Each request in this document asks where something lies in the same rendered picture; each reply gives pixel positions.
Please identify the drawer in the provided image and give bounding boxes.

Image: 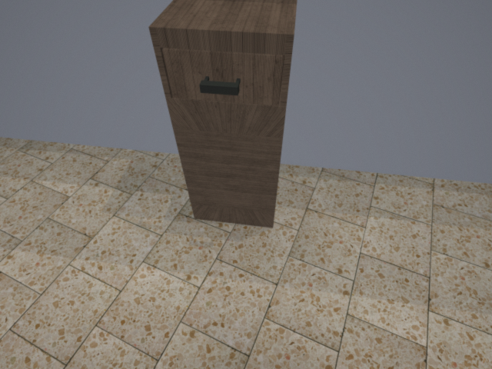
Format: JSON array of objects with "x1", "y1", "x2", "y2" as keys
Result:
[{"x1": 162, "y1": 48, "x2": 284, "y2": 106}]

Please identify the handle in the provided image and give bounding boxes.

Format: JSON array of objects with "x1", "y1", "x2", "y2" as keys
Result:
[{"x1": 199, "y1": 76, "x2": 241, "y2": 95}]

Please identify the cabinet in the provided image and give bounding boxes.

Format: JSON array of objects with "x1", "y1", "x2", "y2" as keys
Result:
[{"x1": 149, "y1": 0, "x2": 297, "y2": 228}]

